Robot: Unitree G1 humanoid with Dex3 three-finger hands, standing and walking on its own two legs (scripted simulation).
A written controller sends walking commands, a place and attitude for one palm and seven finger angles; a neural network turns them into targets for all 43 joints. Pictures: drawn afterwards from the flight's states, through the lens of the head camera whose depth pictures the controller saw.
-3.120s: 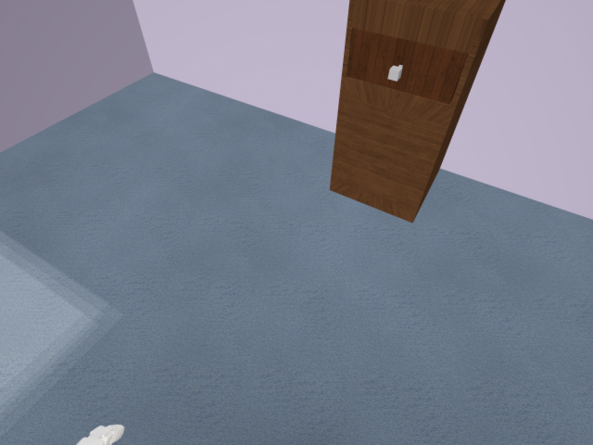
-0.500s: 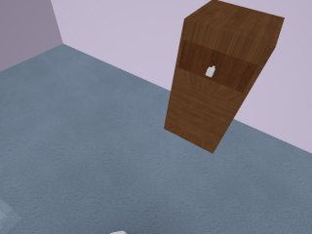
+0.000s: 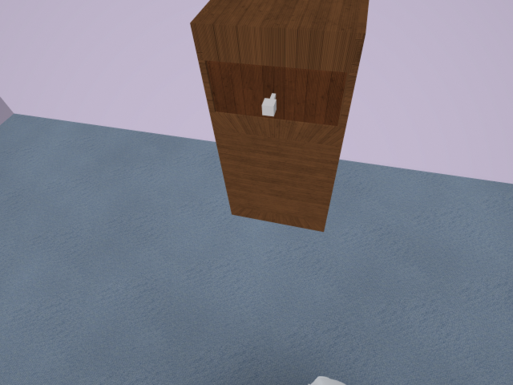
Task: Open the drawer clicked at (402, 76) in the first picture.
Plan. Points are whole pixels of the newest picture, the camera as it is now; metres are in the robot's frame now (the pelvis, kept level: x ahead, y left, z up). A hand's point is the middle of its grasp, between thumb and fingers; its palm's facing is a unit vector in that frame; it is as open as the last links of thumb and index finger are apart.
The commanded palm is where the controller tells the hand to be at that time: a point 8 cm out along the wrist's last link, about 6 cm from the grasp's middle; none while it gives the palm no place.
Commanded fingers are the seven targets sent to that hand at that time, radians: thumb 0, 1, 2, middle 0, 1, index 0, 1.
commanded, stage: turn to face it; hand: left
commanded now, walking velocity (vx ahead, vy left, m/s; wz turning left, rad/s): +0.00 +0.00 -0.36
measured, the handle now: (270, 103) +0.83 +0.01 -0.06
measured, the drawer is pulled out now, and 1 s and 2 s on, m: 0.00 0.00 0.00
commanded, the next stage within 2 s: take the last steps up to it in 0.36 s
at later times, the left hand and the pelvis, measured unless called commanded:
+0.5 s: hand out of the picture +0.11 +0.23 -0.16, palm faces -0.10 -0.98 -0.16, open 7.4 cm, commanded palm none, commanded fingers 0.00 0.90 0.90 -0.20 -0.30 -0.20 -0.30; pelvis +0.02 +0.04 +0.02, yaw -10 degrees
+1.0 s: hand (214, 336) +0.22 +0.11 -0.14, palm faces -0.28 -0.94 -0.18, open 7.4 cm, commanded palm none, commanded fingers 0.00 0.90 0.90 -0.20 -0.30 -0.20 -0.30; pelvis +0.07 -0.02 +0.01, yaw -14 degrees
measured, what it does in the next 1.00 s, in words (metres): steps on the spot: left foot, then right foot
